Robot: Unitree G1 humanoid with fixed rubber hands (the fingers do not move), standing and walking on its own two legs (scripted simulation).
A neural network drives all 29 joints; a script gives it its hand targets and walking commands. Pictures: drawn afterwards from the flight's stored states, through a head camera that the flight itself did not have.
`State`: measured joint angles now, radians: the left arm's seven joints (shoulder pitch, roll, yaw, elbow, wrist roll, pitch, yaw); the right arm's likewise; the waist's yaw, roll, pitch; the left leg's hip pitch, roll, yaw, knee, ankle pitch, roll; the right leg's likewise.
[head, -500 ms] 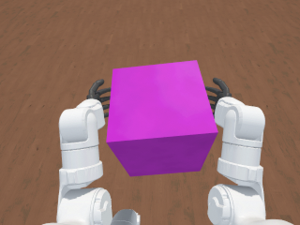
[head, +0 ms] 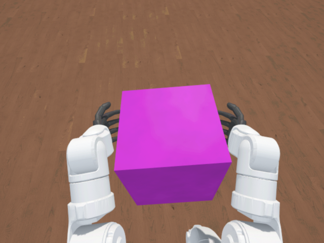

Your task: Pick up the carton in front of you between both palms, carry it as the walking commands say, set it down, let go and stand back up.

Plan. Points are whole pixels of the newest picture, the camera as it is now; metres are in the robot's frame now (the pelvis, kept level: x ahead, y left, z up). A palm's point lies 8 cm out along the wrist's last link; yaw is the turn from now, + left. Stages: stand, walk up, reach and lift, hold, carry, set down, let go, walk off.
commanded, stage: carry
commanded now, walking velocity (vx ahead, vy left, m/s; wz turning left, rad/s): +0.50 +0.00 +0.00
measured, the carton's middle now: (170, 149) +0.33 -0.01 +0.02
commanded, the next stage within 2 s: none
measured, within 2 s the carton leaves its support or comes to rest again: neither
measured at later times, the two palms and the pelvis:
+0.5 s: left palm (127, 64) +0.57 +0.11 +0.10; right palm (222, 64) +0.59 -0.19 +0.09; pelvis +0.34 -0.05 +0.00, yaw +3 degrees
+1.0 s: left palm (121, 20) +0.92 +0.16 +0.06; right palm (192, 21) +0.91 -0.13 +0.07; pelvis +0.67 +0.02 +0.00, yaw -1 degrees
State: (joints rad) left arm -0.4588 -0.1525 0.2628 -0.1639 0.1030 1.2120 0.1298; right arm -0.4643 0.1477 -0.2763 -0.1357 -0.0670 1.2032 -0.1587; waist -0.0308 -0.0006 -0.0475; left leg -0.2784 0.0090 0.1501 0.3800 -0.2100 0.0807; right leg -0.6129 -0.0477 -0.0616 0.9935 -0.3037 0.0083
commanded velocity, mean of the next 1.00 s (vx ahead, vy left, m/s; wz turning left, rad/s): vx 0.50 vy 0.00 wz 0.00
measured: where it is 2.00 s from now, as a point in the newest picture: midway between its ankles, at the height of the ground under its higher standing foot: (160, 105)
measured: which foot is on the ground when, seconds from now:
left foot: down 0.00-0.26, up 0.28-0.76, down 0.78-1.00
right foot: up 0.00-0.22, down 0.24-0.82, up 0.84-1.00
